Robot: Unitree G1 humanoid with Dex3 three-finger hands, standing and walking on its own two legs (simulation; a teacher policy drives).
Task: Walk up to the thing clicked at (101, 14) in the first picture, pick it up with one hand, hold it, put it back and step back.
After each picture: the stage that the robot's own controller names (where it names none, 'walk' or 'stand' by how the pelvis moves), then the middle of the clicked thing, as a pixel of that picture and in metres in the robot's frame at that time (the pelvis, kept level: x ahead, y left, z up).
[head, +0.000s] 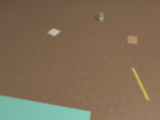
stand; (101, 17) +2.08 -0.33 -0.72
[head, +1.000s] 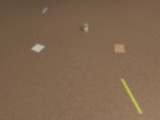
walk; (85, 27) +1.96 +0.05 -0.70
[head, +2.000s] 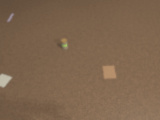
walk; (64, 44) +1.35 +0.25 -0.71
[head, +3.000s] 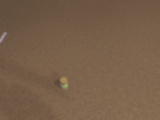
walk; (64, 83) +0.82 +0.19 -0.70
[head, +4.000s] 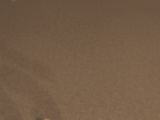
walk; out of the picture +0.44 +0.20 -0.70
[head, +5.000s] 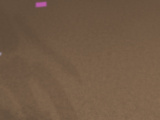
stand; out of the picture +0.43 +0.24 -0.72
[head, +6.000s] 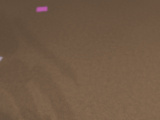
stand; out of the picture +0.42 +0.23 -0.73
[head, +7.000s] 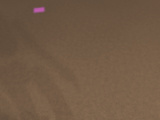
stand; out of the picture +0.42 +0.25 -0.73
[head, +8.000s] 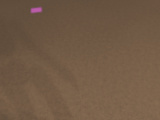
stand; out of the picture +0.41 +0.26 -0.73
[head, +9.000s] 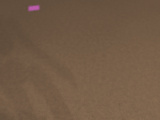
go down; out of the picture +0.40 +0.26 -0.73
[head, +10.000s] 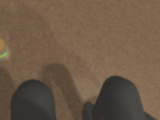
go down; out of the picture +0.48 +0.30 -0.30
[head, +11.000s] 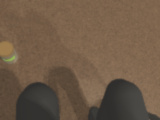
approach; (7, 53) +0.48 +0.30 -0.30
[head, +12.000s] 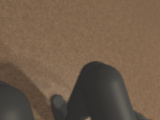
close in; out of the picture +0.46 +0.35 -0.22
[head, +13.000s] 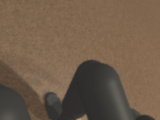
close; out of the picture +0.45 +0.36 -0.23
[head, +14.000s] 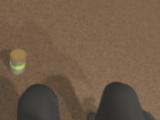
lift; (18, 62) +0.47 +0.27 -0.29
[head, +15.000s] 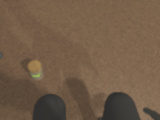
lift; (36, 70) +0.46 +0.23 -0.39
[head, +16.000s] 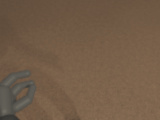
go down; out of the picture +0.40 +0.21 -0.65
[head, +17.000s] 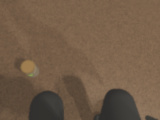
go down; (30, 69) +0.46 +0.24 -0.37
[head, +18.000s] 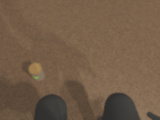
walk; (37, 72) +0.47 +0.24 -0.40
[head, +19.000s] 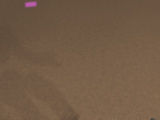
stand; out of the picture +0.40 +0.20 -0.66
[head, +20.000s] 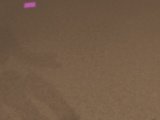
stand; out of the picture +0.40 +0.20 -0.66
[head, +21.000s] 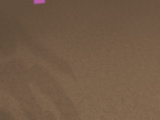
stand; out of the picture +0.42 +0.20 -0.69
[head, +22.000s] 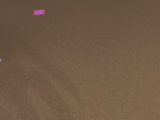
stand; out of the picture +0.43 +0.21 -0.72
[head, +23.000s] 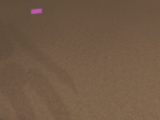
stand; out of the picture +0.40 +0.21 -0.73
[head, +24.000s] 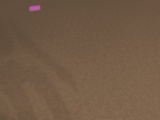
walk; out of the picture +0.39 +0.22 -0.73
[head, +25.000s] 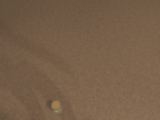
walk; (56, 107) +0.49 +0.23 -0.70
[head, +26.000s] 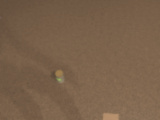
walk; (59, 76) +0.75 +0.20 -0.69
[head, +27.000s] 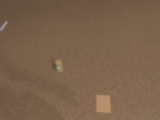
stand; (59, 66) +1.03 +0.25 -0.70
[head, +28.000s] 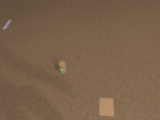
stand; (62, 67) +1.00 +0.21 -0.72
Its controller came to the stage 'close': yes
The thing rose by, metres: 0.01
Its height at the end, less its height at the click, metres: +0.00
